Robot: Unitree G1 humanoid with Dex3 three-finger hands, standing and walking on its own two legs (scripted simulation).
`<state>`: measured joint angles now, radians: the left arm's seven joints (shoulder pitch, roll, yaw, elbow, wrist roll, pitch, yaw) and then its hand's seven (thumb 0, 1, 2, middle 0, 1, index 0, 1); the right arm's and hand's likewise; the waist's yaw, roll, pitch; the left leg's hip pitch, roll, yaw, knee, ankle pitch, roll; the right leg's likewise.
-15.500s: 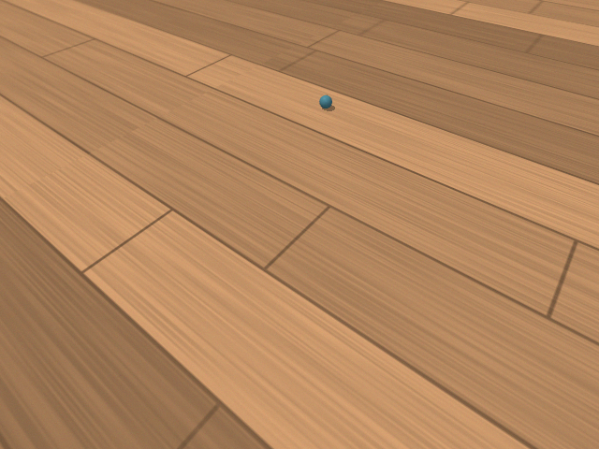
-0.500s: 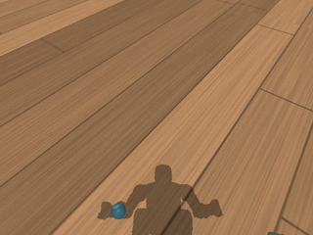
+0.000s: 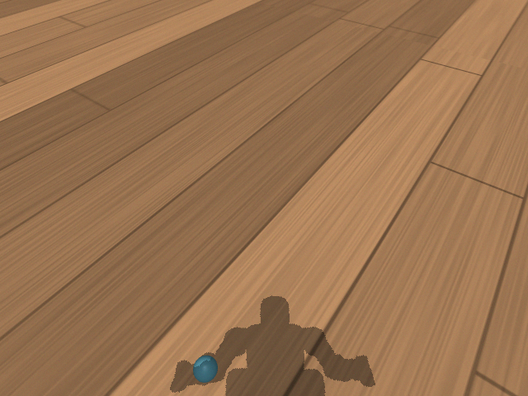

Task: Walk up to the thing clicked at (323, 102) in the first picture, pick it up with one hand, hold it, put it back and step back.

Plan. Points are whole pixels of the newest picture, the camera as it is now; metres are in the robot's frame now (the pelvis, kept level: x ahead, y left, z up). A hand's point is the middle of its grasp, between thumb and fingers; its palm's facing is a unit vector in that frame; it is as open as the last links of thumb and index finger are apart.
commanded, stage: walk up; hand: left
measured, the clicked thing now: (205, 368) +0.38 +0.23 -0.73
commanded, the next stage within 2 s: stand in 0.78 s
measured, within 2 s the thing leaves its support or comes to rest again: neither
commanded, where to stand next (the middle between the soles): +0.05 +0.00 m, yaw -1 degrees
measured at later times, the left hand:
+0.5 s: hand out of the picture +0.09 +0.26 -0.15, palm faces -0.04 -0.93 -0.37, open 7.4 cm
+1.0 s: hand out of the picture +0.09 +0.25 -0.15, palm faces -0.06 -0.94 -0.34, open 7.4 cm
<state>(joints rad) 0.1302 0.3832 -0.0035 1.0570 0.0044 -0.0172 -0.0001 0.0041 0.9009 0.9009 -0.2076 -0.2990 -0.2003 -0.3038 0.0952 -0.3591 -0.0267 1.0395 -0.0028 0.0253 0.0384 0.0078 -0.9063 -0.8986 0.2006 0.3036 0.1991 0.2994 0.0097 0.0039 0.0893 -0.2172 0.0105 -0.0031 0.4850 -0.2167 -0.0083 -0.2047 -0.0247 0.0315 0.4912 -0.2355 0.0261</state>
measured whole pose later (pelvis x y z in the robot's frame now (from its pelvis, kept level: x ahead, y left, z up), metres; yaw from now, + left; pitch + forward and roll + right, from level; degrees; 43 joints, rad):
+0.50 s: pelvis +0.00 +0.00 +0.01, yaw -1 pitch -3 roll +0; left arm 0.10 0.36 0.00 1.12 0.01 -0.02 0.00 0.00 0.90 0.90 -0.21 -0.30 -0.20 -0.30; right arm 0.10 -0.36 -0.03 1.10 0.00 0.02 0.03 0.01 -0.91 -0.90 0.20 0.30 0.20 0.30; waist 0.00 0.01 0.06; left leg -0.17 0.02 0.01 0.39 -0.17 -0.01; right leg -0.16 -0.02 0.04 0.39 -0.18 0.03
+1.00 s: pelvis +0.01 +0.00 +0.01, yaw -1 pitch -2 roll +0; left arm 0.11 0.36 -0.01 1.13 0.01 -0.01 -0.01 0.00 0.90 0.90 -0.21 -0.30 -0.20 -0.30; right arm 0.10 -0.34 -0.02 1.13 -0.01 -0.01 0.02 0.01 -0.91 -0.90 0.20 0.30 0.20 0.30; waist -0.01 0.00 0.05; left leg -0.14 0.02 0.01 0.35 -0.17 -0.02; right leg -0.13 -0.01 0.04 0.34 -0.18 0.03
